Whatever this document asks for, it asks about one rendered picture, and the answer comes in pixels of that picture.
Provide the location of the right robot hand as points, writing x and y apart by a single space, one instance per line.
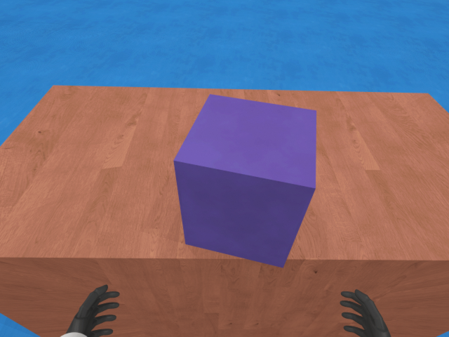
371 320

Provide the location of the carton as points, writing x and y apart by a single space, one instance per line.
246 174

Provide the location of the pedestal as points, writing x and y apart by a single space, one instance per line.
88 197

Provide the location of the left robot hand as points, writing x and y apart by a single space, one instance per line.
84 321

